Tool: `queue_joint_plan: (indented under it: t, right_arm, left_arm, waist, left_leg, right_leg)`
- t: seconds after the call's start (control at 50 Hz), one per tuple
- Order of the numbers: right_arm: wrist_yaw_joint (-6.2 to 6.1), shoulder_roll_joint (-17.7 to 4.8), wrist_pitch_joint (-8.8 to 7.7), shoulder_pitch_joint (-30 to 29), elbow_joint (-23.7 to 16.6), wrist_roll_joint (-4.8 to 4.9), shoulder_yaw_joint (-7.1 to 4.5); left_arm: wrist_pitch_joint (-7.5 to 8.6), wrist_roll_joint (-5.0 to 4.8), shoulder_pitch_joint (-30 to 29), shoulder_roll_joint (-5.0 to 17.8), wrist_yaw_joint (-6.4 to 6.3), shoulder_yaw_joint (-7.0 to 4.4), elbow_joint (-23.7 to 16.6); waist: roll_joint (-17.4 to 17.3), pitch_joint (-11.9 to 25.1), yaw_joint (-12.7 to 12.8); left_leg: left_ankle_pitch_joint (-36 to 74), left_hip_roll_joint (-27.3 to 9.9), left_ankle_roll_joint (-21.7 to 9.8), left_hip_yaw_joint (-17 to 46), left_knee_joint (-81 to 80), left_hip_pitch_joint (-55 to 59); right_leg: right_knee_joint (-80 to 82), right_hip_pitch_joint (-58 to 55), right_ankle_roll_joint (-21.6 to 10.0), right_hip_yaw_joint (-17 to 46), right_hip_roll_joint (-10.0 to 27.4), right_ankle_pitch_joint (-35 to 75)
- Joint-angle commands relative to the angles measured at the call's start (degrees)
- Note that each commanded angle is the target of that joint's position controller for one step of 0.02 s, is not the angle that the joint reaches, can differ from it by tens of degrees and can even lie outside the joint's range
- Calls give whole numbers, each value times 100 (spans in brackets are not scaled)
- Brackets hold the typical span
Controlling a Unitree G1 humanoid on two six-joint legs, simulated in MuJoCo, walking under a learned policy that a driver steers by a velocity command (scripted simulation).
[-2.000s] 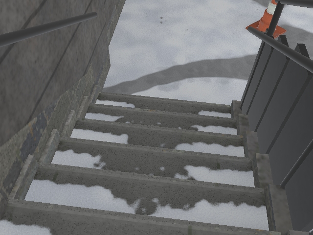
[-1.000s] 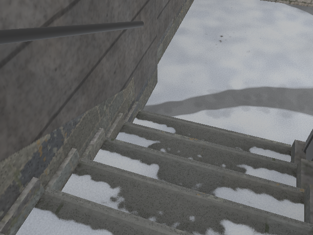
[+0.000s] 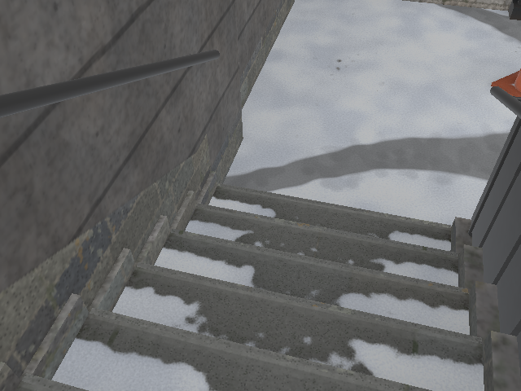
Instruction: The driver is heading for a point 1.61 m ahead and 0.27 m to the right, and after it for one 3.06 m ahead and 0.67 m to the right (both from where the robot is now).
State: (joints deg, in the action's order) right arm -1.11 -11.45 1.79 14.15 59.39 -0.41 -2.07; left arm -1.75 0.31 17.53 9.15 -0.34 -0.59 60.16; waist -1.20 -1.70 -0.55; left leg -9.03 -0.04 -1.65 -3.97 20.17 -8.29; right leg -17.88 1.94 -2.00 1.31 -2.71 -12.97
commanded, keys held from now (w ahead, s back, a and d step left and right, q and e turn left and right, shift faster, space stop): no key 0.74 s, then w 0.26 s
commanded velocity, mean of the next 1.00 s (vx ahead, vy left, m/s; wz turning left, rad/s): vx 0.05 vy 0.00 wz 0.00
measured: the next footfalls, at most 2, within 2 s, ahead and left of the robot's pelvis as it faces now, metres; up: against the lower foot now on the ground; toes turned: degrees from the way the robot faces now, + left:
left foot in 1.52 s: +0.35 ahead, +0.05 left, -0.15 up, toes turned +1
right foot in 1.96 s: +0.64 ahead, -0.18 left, -0.31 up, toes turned -5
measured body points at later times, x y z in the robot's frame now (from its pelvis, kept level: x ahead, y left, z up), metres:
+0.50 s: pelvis -0.02 +0.00 +0.00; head -0.02 +0.00 +0.45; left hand -0.03 +0.21 -0.16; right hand -0.01 -0.22 -0.16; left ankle +0.02 +0.10 -0.75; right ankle -0.03 -0.10 -0.75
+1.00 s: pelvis +0.01 +0.00 -0.01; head +0.01 +0.00 +0.44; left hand -0.01 +0.23 -0.16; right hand -0.01 -0.24 -0.16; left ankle +0.02 +0.10 -0.75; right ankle -0.03 -0.09 -0.73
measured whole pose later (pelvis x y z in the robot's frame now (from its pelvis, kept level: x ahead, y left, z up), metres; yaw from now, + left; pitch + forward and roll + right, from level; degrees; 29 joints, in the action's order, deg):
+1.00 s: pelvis +0.01 +0.00 -0.01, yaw -1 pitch +0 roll +1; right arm -1.9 -10.3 0.0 19.1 62.5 -1.7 -5.4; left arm -0.4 2.2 21.6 9.2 -0.2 -2.2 62.6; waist 0.5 1.0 -1.5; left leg -15.1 2.1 -4.6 -3.2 26.4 -12.9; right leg -36.8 13.2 -4.0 -0.6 -0.9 -23.5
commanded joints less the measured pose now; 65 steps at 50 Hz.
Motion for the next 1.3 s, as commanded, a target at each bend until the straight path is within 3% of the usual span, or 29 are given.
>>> queue_joint_plan:
  t: [0.02, 0.04, 0.06, 0.08, 0.16, 0.46, 0.58, 0.74, 0.76, 0.8, 0.84, 0.9, 0.94, 0.96, 0.98, 1.0, 1.02, 1.04, 1.06, 1.08, 1.1, 1.12, 1.14, 1.16, 1.2, 1.24, 1.26, 1.28, 1.3]
  right_arm:
    - [-17, -357, -41, 155, -33, 3, -100]
    - [-64, -404, -69, 98, 0, 8, -137]
    - [-58, -319, -90, 16, -22, 30, -127]
    - [-62, -325, -93, 70, 58, -9, -143]
    - [-60, -268, -110, 90, 168, -24, -160]
    - [-86, -66, -156, 178, 379, -18, -168]
    - [-87, -92, -172, 175, 358, -2, -178]
    - [-116, -69, -175, 224, 410, -28, -175]
    - [-113, -64, -170, 255, 426, -33, -173]
    - [-107, -235, -139, 272, 375, -72, -244]
    - [-107, -304, -100, 351, 294, -86, -288]
    - [-119, -319, -148, 707, 266, -113, -334]
    - [-104, -631, -182, 1181, 365, -123, -465]
    - [-98, -734, -187, 1224, 352, -142, -503]
    - [-88, -724, -194, 1070, 260, -150, -504]
    - [-73, -741, -217, 766, 157, -156, -503]
    - [-53, -743, -230, 497, 66, -156, -500]
    - [-5, -755, -211, 168, -65, -165, -490]
    - [4, -754, -196, -193, -157, -164, -485]
    - [8, -596, -197, -384, -212, -152, -442]
    - [43, -417, -271, -651, -243, -260, -389]
    - [74, 0, -366, -630, -382, -185, -286]
    - [64, -136, -422, -388, -563, -90, -285]
    - [65, -567, -446, -679, -472, -135, -352]
    - [111, -737, -391, -370, -211, -227, -435]
    - [186, -551, -255, -322, -126, -338, -391]
    - [209, -459, -317, -609, -274, -198, -371]
    - [251, -359, -348, -898, -399, -169, -316]
    - [305, -248, -416, -1184, -490, -228, -241]
  left_arm:
    - [31, 24, 195, 485, -14, -104, -74]
    - [67, -62, 189, 408, -44, -73, -48]
    - [79, -43, 125, 362, -55, -36, -23]
    - [102, -61, 145, 391, -88, -55, -33]
    - [127, -23, 216, 426, -99, -45, 81]
    - [153, 27, 360, 225, -113, -13, 319]
    - [141, 73, 431, 198, -82, -4, 384]
    - [161, 50, 535, 210, -82, -38, 423]
    - [155, 55, 583, 184, -81, -34, 440]
    - [124, 51, 621, 343, -78, -108, 401]
    - [97, 62, 604, 438, -75, -167, 267]
    - [137, 71, 445, 306, -69, -192, 115]
    - [179, 211, 327, 114, -14, -163, 21]
    - [200, 265, 258, 244, 13, -198, -32]
    - [220, 257, 194, 332, 53, -227, -112]
    - [254, 179, 201, 321, 59, -224, -162]
    - [259, 182, 381, 332, 90, -230, -111]
    - [230, 268, 943, 405, 159, -281, 100]
    - [217, 278, 1648, 292, 177, -273, 321]
    - [217, 276, 2129, 210, 165, -264, 492]
    - [247, 313, 3243, 416, 158, -329, 897]
    - [327, 284, 3446, 856, 107, -365, 932]
    - [376, 256, 3050, 1350, -9, -445, 812]
    - [473, 239, 2292, 1085, -92, -417, 584]
    - [653, 290, 1290, 939, -78, -342, 266]
    - [765, 258, 1229, 721, -42, -292, 233]
    - [869, 185, 1146, 430, 9, -200, 333]
    - [898, 159, 1284, 404, 26, -172, 395]
    - [920, 74, 1253, 329, 17, -136, 441]
  waist:
    - [176, -468, -32]
    - [127, -543, 1]
    - [228, -510, -25]
    - [148, -352, 18]
    - [184, -386, 22]
    - [74, -301, 57]
    - [138, -330, 32]
    - [89, -262, 29]
    - [74, -151, 32]
    - [91, -199, 38]
    - [112, -438, 5]
    - [48, -647, -187]
    - [-514, -394, -378]
    - [-585, -432, -374]
    - [-473, -456, -286]
    - [-478, -447, -120]
    - [-455, -443, 47]
    - [-471, -238, 300]
    - [-472, -240, 707]
    - [-192, -372, 1034]
    - [452, -339, 1501]
    - [1720, -368, 1360]
    - [1922, -905, 885]
    - [718, -1351, 596]
    - [-43, -1260, 38]
    - [391, -929, -27]
    - [277, -983, -27]
    - [549, -917, 108]
    - [456, -932, 132]
  left_leg:
    - [-215, -520, -25, 604, -320, 322]
    - [-158, -500, -19, 649, -347, 294]
    - [-110, -542, -18, 636, -357, 248]
    - [-181, -520, -16, 625, -335, 215]
    - [-181, -523, 26, 609, -417, 175]
    - [-208, -562, 5, 674, -519, -3]
    - [-145, -596, -40, 715, -513, 33]
    - [-79, -594, -86, 759, -489, 175]
    - [-445, -547, -90, 749, -539, 217]
    - [-1566, -347, -165, 647, -389, 133]
    - [-2772, -214, -321, 624, -181, -122]
    - [-2899, -504, -586, 1127, -220, 110]
    - [-3349, -1199, -1001, 2171, -749, 371]
    - [-3517, -1546, -1231, 2651, -993, 23]
    - [-3434, -1651, -1305, 2768, -1095, -384]
    - [-3133, -1561, -1246, 2550, -1089, -732]
    - [-2940, -1405, -1149, 2249, -1037, -1179]
    - [-2690, -1049, -1085, 1613, -821, -1867]
    - [-2861, -821, -996, 1236, -318, -2607]
    - [-2698, -553, -893, 889, 426, -3303]
    - [-1999, -267, -816, 442, 2102, -3887]
    - [-2588, 508, -626, 169, 4303, -4420]
    - [-2521, 467, -569, 682, 4631, -4984]
    - [-1595, -29, -506, 1124, 4853, -5173]
    - [-589, -255, -249, 1044, 4401, -4620]
    - [136, -184, -141, 504, 4297, -3767]
    - [1045, -177, -150, 711, 3379, -3490]
    - [1680, -61, -169, 346, 2953, -3147]
    - [2595, -61, -152, 185, 2244, -2586]
  right_leg:
    - [698, 1131, -115, 650, 720, -46]
    - [730, 1209, -86, 690, 741, -105]
    - [661, 1174, -95, 663, 654, -48]
    - [687, 1019, -147, 719, 694, 1]
    - [691, 1065, -153, 711, 686, -111]
    - [460, 972, -122, 568, 619, 242]
    - [376, 1056, -71, 492, 588, 309]
    - [383, 1072, -41, 471, 625, 357]
    - [432, 1031, -50, 451, 578, 23]
    - [332, 1212, -172, 389, 418, -1030]
    - [174, 1629, -341, 401, 333, -2306]
    - [-370, 2225, -377, 289, 274, -1976]
    - [-1627, 2529, -256, -324, 28, -1000]
    - [-2210, 2503, -224, -357, 167, -1028]
    - [-2506, 2406, -209, -239, 283, -1180]
    - [-2394, 2156, -187, -163, 370, -1237]
    - [-2242, 1668, -219, -286, 306, -1098]
    - [-2391, 694, -214, -621, 119, -824]
    - [-2039, -209, -244, -840, 21, -568]
    - [-1646, -984, -229, -844, -55, -793]
    - [-1346, -1756, -331, -410, 263, -643]
    - [-359, -1592, -594, 1767, 1495, -733]
    - [619, -662, -1132, 3424, 2458, -1602]
    - [638, -419, -1352, 3313, 2468, -2051]
    - [261, 117, -1221, 2245, 1928, -1060]
    - [-29, 584, -1020, 1384, 1466, 329]
    - [-284, 859, -832, 787, 958, -148]
    - [-287, 1040, -809, 618, 828, -155]
    - [-405, 1465, -797, 419, 736, -221]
